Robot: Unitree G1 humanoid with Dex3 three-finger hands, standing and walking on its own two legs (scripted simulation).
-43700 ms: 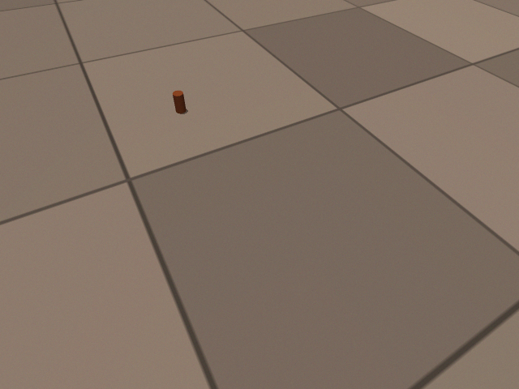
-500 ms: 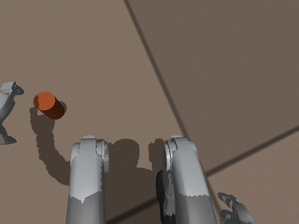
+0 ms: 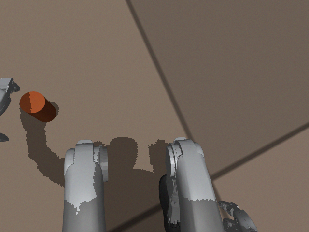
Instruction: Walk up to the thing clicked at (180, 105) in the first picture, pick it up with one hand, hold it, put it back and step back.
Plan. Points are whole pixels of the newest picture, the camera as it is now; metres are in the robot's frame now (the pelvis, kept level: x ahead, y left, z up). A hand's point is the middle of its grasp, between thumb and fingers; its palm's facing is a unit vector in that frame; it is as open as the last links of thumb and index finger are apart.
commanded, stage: rise first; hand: left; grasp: from above
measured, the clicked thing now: (40, 108) +0.44 +0.33 -0.28
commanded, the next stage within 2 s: approach in 0.26 s
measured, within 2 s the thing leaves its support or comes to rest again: neither
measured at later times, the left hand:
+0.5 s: hand (9, 114) +0.39 +0.36 -0.17, palm faces -0.45 -0.08 -0.89, open 14.1 cm
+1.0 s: hand (27, 92) +0.45 +0.32 -0.15, palm faces -0.50 -0.07 -0.86, open 13.9 cm
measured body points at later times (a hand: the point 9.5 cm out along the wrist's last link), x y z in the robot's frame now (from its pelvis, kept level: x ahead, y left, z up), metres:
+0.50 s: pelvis +0.00 +0.00 -0.01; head +0.23 +0.07 +0.37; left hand +0.41 +0.36 -0.12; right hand +0.11 -0.28 -0.13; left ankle +0.08 +0.13 -0.32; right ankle +0.10 -0.14 -0.32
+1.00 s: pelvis +0.01 -0.01 +0.01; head +0.24 +0.04 +0.39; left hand +0.47 +0.32 -0.10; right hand +0.05 -0.28 -0.11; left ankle +0.08 +0.13 -0.32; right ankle +0.10 -0.14 -0.32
